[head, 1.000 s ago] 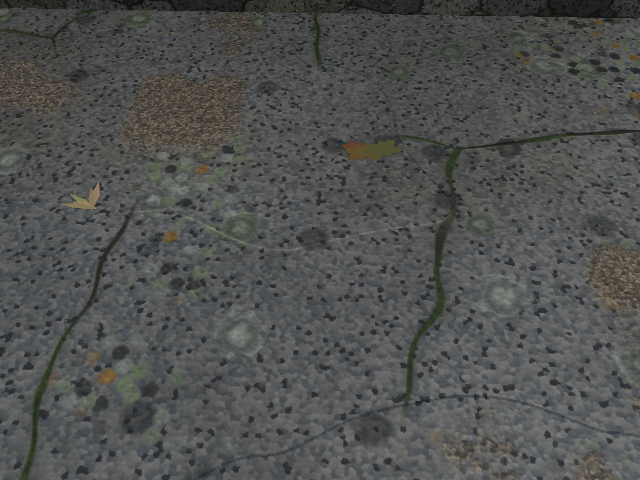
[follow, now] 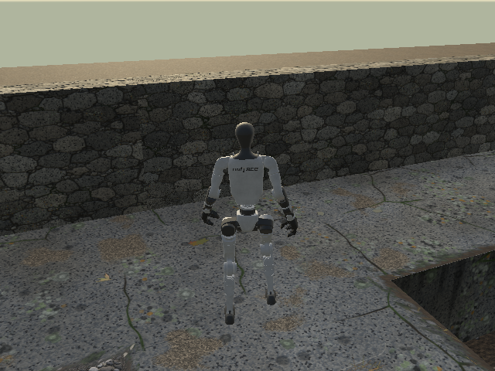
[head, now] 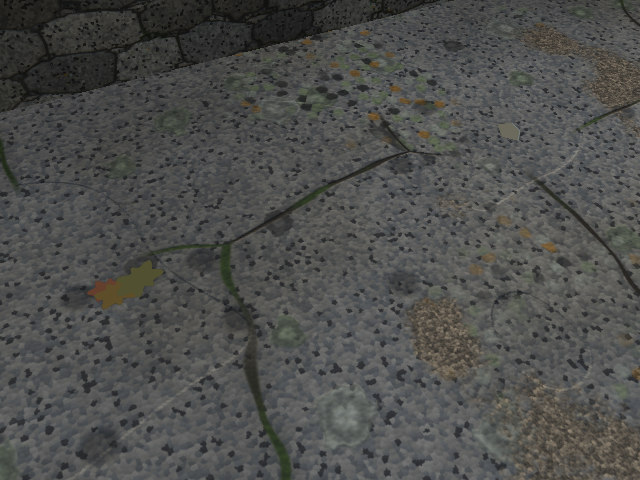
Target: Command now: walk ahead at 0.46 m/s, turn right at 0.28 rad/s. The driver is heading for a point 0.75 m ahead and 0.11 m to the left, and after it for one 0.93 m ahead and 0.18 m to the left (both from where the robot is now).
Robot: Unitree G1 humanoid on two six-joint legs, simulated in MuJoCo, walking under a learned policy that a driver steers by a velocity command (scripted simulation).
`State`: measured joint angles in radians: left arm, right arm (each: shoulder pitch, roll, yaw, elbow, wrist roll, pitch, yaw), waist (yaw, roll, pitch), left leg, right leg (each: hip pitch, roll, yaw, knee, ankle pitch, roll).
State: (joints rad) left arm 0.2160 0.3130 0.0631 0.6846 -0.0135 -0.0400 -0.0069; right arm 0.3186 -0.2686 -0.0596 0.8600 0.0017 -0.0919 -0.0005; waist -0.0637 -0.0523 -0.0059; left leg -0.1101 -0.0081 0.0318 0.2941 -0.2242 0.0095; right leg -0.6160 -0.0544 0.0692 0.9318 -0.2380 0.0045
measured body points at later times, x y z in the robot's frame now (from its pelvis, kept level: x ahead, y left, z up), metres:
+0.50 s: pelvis +0.25 -0.07 +0.00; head +0.27 -0.07 +0.45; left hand +0.31 +0.21 -0.11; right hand +0.40 -0.34 -0.11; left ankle +0.37 +0.11 -0.67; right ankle +0.21 -0.16 -0.75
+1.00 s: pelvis +0.53 +0.02 +0.00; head +0.56 +0.04 +0.45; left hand +0.63 +0.32 -0.09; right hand +0.70 -0.23 -0.11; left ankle +0.52 +0.08 -0.75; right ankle +0.67 -0.14 -0.68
